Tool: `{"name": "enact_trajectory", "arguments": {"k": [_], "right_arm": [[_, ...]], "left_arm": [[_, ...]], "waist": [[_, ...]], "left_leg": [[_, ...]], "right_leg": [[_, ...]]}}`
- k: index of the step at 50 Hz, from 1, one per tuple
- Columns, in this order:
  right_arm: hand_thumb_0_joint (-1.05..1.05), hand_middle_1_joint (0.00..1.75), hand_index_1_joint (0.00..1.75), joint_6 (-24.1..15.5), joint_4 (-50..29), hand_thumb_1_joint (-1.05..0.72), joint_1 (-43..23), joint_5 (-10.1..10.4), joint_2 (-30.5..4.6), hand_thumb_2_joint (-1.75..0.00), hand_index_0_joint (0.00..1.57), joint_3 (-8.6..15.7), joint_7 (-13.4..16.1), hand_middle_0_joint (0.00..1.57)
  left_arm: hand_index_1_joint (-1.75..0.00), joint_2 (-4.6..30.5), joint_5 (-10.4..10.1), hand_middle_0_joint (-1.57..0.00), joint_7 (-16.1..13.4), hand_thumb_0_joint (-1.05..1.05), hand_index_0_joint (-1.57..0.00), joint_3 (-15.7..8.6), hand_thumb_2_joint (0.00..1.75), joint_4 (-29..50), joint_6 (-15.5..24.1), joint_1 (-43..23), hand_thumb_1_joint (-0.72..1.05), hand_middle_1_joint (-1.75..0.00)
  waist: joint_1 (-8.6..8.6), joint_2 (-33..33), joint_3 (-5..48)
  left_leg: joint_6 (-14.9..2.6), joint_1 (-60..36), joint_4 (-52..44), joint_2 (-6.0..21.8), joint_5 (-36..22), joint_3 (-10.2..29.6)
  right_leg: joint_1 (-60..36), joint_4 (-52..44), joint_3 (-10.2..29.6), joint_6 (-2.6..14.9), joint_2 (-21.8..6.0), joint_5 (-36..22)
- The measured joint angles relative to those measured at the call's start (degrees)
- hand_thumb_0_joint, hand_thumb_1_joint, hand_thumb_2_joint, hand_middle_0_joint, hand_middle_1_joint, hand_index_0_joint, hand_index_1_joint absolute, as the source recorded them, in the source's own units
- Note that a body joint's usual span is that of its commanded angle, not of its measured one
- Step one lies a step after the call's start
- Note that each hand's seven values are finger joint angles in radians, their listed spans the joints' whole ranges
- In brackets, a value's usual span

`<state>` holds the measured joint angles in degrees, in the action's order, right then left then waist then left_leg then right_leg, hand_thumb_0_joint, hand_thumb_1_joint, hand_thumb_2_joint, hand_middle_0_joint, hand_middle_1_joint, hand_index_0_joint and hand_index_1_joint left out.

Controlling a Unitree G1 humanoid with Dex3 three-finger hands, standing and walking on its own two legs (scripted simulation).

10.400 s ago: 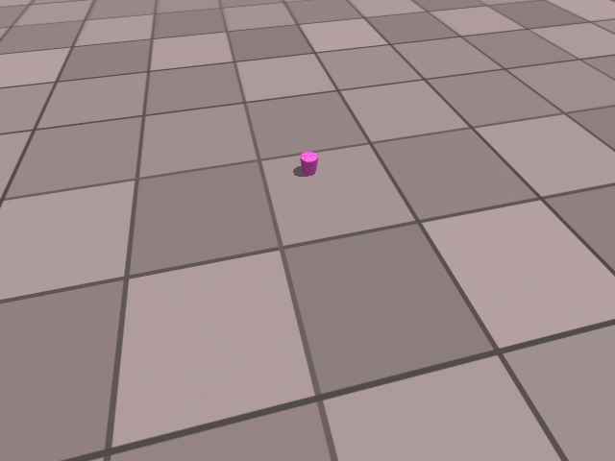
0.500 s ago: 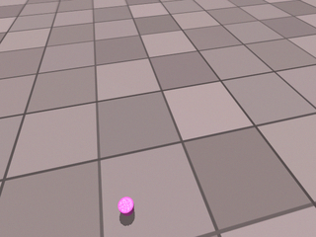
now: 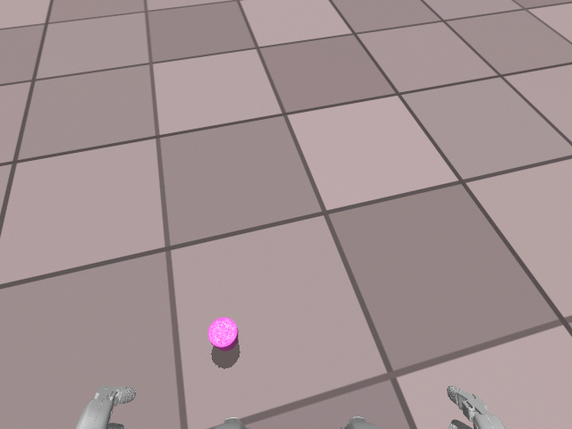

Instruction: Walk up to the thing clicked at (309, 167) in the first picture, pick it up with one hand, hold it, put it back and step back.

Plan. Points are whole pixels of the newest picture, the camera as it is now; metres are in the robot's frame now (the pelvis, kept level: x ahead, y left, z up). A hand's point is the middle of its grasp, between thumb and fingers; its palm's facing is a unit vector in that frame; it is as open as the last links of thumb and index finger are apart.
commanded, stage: rise first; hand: left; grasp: from above
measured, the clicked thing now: (224, 336) +0.44 +0.21 -0.68
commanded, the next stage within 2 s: none
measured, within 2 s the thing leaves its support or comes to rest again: neither
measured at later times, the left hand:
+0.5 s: hand out of the picture +0.14 +0.26 -0.24, palm faces -0.31 -0.76 -0.57, open 14.1 cm
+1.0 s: hand (183, 371) +0.29 +0.26 -0.43, palm faces -0.47 -0.27 -0.84, open 14.0 cm
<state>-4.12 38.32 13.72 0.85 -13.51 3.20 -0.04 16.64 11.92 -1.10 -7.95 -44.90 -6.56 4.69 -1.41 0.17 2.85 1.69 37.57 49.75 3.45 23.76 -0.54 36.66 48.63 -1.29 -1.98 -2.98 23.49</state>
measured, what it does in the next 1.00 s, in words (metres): lowers itself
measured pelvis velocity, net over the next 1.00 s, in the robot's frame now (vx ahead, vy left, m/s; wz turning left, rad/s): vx -0.09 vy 0.00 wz -0.03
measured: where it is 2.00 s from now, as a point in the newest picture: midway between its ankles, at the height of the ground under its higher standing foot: outside the picture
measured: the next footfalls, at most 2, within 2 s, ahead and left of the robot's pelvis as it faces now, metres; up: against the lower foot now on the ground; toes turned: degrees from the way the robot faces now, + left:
none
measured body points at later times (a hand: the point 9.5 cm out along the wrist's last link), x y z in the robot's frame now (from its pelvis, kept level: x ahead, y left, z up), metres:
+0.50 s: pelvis -0.02 +0.00 -0.09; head +0.10 +0.02 +0.34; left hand +0.15 +0.30 -0.20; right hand +0.18 -0.24 -0.18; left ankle +0.00 +0.14 -0.70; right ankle +0.00 -0.14 -0.70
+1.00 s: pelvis -0.09 +0.00 -0.29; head +0.11 +0.00 +0.12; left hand +0.31 +0.27 -0.38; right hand +0.03 -0.28 -0.42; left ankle +0.00 +0.14 -0.70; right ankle +0.00 -0.14 -0.70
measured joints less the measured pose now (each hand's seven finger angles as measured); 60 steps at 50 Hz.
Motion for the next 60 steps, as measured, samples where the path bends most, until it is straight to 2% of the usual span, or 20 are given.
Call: {"name": "enact_trajectory", "arguments": {"k": [8,15,18,21,25,31,37,44,51,60], "right_arm": [[0.01,0.3,0.3,-1.3,-3.2,-0.88,-1.9,-0.4,0.0,-0.9,0.2,0.1,0.1,0.2],[0.01,0.3,0.3,-2.7,-5.6,-0.89,-3.3,-0.4,0.7,-0.9,0.2,-0.6,0.3,0.2],[0.01,0.3,0.3,-3.4,-6.4,-0.89,-3.7,-0.5,0.9,-0.9,0.2,-0.9,0.5,0.2],[0.01,0.3,0.3,-4.5,-6.7,-0.89,-4.4,-0.6,0.8,-0.9,0.2,-1.4,0.6,0.2],[0.01,0.3,0.3,-6.2,-6.7,-0.88,-5.6,-0.9,-0.1,-0.9,0.21,-1.4,0.0,0.2],[0.01,0.3,0.3,-7.3,-4.8,-0.87,-8.1,-0.6,-1.5,-0.9,0.21,-0.4,-0.7,0.2],[0.01,0.3,0.3,-6.3,-1.6,-0.87,-9.9,-0.7,-2.2,-0.9,0.2,0.6,-1.2,0.2],[0.01,0.3,0.3,-4.4,1.8,-0.87,-9.2,-1.5,-2.2,-0.9,0.2,1.1,-2.2,0.2],[0.01,0.3,0.3,-2.3,4.0,-0.87,-6.3,-2.6,-1.7,-0.9,0.2,1.1,-3.1,0.2],[0.0,0.3,0.3,-0.1,5.5,-0.89,-4.3,-4.3,-1.7,-0.9,0.2,0.3,-3.9,0.2]], "left_arm": [[-1.05,-0.8,3.7,-0.07,-0.7,0.0,-0.06,0.9,1.0,10.7,-2.4,5.4,-0.5,-1.04],[-1.06,-0.8,5.0,-0.07,-1.4,0.0,-0.06,2.0,0.99,19.2,-5.4,9.7,-0.53,-1.05],[-1.06,-0.5,5.8,-0.07,-1.6,0.0,-0.07,2.6,0.99,21.0,-6.2,10.4,-0.53,-1.06],[-1.07,0.3,7.8,-0.07,-2.0,0.0,-0.07,3.2,0.98,19.7,-5.6,8.9,-0.53,-1.06],[-1.07,1.9,12.1,-0.06,-3.1,0.0,-0.07,3.5,0.97,15.1,-2.6,4.4,-0.52,-1.07],[-1.07,4.0,19.7,-0.06,-5.6,0.0,-0.06,4.2,0.98,11.5,2.5,-3.8,-0.51,-1.07],[-1.08,5.8,26.7,-0.06,-8.2,0.0,-0.06,4.9,1.0,6.7,5.0,-14.3,-0.53,-1.07],[-1.08,8.3,33.7,-0.06,-9.3,0.0,-0.06,5.1,1.02,-3.3,7.6,-27.9,-0.52,-1.07],[-1.08,11.8,40.6,-0.07,-10.2,0.0,-0.07,4.6,1.03,-12.2,11.9,-37.3,-0.52,-1.07],[-1.06,15.8,48.8,-0.07,-13.9,0.0,-0.07,4.4,1.04,-19.7,15.1,-44.4,-0.53,-1.06]], "waist": [[0.3,0.1,2.1],[0.21,0.5,3.4],[0.14,0.7,3.9],[-0.07,0.8,4.6],[-0.33,0.5,6.2],[-0.71,0.1,7.7],[-0.72,0.7,7.8],[-0.91,1.5,6.7],[-2.65,1.5,5.2],[-5.76,0.9,3.6]], "left_leg": [[-0.13,9.6,10.5,0.3,4.5,0.9],[-0.17,15.9,16.7,0.4,6.8,1.8],[-0.18,18.5,19.1,0.4,7.6,2.2],[-0.2,22.3,22.2,0.2,8.4,2.5],[-0.17,30.3,28.8,0.0,10.2,2.7],[0.04,44.2,40.8,-0.4,13.1,3.1],[0.31,56.5,50.8,-0.4,14.4,3.7],[0.53,67.6,60.1,-0.3,14.3,4.7],[0.6,75.6,67.6,-0.5,13.9,5.9],[0.37,82.1,74.2,-0.9,13.6,7.0]], "right_leg": [[9.0,9.6,-0.1,-0.25,0.1,4.1],[14.8,15.3,-0.6,-0.27,0.1,6.3],[17.2,17.5,-0.8,-0.28,0.1,7.1],[20.9,20.7,-0.9,-0.28,0.0,8.1],[29.0,27.8,-0.4,-0.27,-0.3,10.2],[43.3,40.4,0.5,-0.36,-0.6,13.5],[55.7,50.8,1.0,-0.14,-0.3,14.9],[66.9,60.0,1.2,0.1,0.3,14.8],[74.7,67.0,1.2,0.05,0.8,14.0],[80.4,72.7,1.1,-0.42,1.1,13.6]]}}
